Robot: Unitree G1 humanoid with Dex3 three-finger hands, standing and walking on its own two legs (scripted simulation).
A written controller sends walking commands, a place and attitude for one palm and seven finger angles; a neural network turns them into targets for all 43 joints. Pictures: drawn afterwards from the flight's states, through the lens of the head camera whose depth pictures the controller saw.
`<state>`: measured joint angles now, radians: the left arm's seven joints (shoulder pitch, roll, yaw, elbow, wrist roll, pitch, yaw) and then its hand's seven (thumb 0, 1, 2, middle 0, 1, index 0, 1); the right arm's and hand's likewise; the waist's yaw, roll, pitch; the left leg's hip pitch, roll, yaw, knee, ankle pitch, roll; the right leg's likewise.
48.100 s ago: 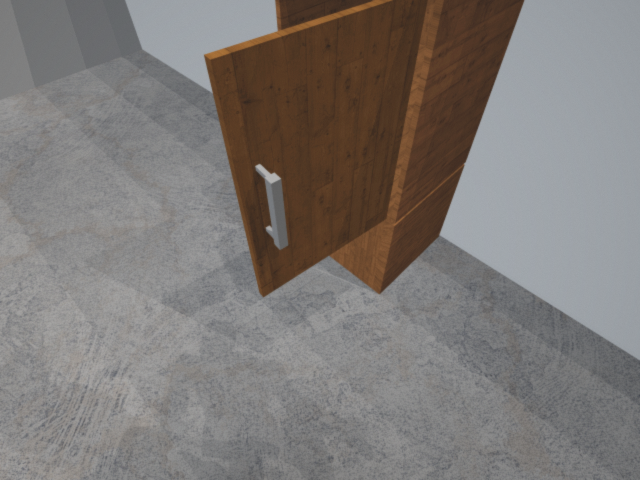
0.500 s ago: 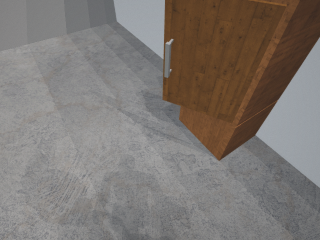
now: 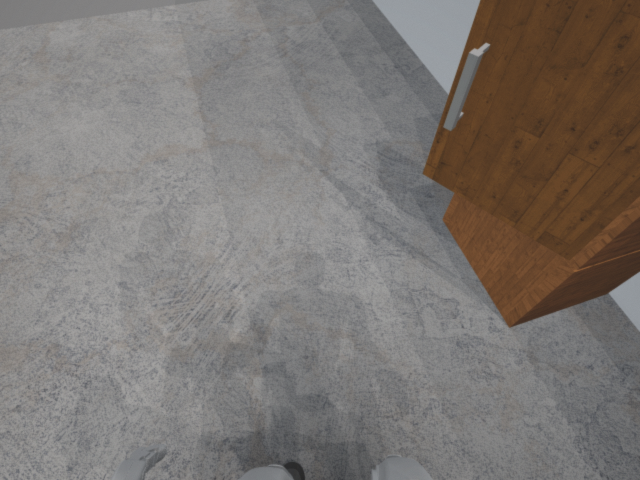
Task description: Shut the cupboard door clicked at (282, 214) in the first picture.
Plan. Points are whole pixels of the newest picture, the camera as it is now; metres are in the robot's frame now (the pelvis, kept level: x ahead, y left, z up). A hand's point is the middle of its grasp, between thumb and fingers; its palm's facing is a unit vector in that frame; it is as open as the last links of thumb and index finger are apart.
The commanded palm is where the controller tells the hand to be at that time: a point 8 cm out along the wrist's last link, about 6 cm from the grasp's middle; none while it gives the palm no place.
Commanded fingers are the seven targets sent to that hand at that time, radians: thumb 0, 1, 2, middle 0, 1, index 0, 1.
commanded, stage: walk to a spot facing it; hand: left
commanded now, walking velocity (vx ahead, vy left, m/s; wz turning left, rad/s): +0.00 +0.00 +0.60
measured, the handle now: (466, 88) +0.83 -0.28 -0.04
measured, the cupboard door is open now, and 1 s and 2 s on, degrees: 30 30 30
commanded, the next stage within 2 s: turn to face it in 0.72 s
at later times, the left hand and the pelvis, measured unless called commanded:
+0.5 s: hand out of the picture -0.01 +0.20 -0.19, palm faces +0.36 -0.90 -0.26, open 7.4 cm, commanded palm none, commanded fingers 0.00 0.90 0.90 -0.20 -0.30 -0.20 -0.30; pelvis +0.02 -0.02 -0.02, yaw +21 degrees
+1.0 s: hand out of the picture +0.05 +0.17 -0.16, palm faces +0.58 -0.78 -0.23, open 7.4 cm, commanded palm none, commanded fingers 0.00 0.90 0.90 -0.20 -0.30 -0.20 -0.30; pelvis +0.14 +0.01 +0.00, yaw +34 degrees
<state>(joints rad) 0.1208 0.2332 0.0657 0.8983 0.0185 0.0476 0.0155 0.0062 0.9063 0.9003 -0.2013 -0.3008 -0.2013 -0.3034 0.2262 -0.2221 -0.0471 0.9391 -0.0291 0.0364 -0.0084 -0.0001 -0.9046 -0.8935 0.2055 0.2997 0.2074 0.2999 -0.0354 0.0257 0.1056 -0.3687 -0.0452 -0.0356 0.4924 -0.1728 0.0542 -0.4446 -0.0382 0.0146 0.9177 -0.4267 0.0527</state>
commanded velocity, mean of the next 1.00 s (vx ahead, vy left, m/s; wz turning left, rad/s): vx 0.07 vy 0.00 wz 0.35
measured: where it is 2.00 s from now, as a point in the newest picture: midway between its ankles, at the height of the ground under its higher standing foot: (301, 467)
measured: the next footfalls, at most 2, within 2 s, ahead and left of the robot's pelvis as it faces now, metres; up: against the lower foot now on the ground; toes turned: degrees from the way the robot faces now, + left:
right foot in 0.14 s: +0.04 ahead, -0.16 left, +0.00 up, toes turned +7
left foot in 0.46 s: +0.02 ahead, +0.11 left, +0.00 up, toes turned +24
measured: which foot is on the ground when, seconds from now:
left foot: down 0.00-0.12, up 0.14-0.44, down 0.46-0.76, up 0.78-1.00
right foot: up 0.00-0.12, down 0.14-0.46, up 0.48-0.74, down 0.76-1.00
